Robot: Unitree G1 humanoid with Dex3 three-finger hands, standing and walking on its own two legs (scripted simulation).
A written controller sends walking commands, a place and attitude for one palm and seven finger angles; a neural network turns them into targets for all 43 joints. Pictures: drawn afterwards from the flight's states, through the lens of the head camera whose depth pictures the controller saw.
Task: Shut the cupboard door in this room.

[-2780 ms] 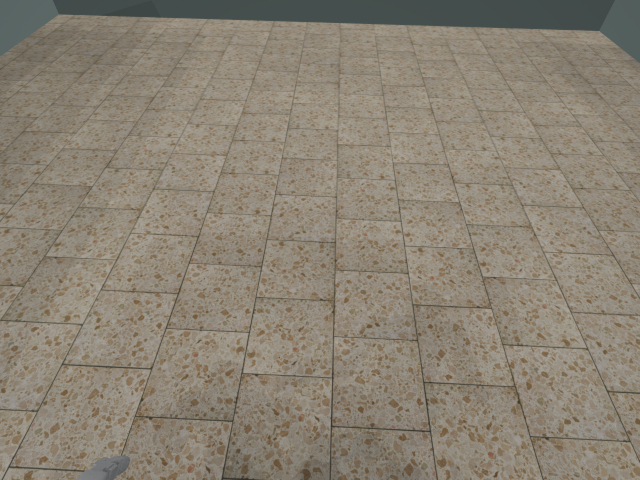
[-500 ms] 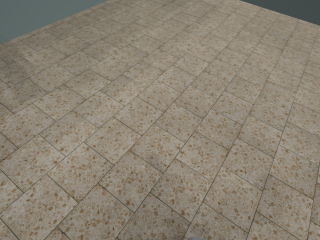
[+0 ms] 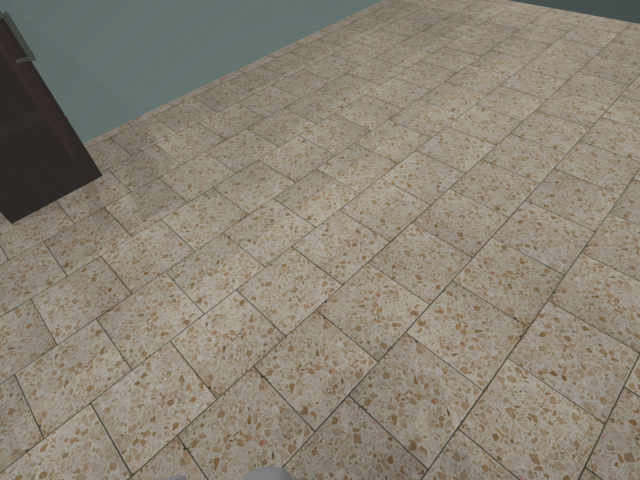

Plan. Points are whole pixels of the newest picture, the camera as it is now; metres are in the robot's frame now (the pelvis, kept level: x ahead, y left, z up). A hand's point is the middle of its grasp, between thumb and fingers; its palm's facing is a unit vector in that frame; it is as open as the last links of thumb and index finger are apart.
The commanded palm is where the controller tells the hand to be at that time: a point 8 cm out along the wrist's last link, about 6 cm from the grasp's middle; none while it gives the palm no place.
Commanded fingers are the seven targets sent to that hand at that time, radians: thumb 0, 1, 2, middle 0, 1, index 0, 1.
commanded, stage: turn or walk to find it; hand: left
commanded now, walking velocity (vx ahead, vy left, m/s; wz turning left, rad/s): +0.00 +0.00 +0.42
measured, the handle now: (12, 39) +1.36 +1.03 +0.04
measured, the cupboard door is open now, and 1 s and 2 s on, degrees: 77 77 77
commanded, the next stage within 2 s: none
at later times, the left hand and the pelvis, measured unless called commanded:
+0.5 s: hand out of the picture -0.05 +0.27 -0.18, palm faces +0.28 -0.93 -0.24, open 7.4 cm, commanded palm none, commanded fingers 0.00 0.90 0.90 -0.20 -0.30 -0.20 -0.30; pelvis -0.03 +0.05 +0.00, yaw +12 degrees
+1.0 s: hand out of the picture -0.04 +0.20 -0.14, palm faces +0.42 -0.86 -0.29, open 7.4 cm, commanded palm none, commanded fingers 0.00 0.90 0.90 -0.20 -0.30 -0.20 -0.30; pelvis -0.04 -0.01 +0.00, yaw +26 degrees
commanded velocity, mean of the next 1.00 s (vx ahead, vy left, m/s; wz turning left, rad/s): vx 0.00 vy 0.00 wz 0.42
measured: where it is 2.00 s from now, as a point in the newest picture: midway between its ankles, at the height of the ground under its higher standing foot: outside the picture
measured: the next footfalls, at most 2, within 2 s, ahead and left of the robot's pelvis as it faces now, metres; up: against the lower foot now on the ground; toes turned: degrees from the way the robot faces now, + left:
left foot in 0.32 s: -0.01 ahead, +0.15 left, +0.00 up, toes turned +14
right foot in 0.82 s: +0.02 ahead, -0.08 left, +0.00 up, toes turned +17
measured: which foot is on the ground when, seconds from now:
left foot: up 0.00-0.30, down 0.32-0.82, up 0.84-1.00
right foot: down 0.00-0.32, up 0.34-0.80, down 0.82-1.00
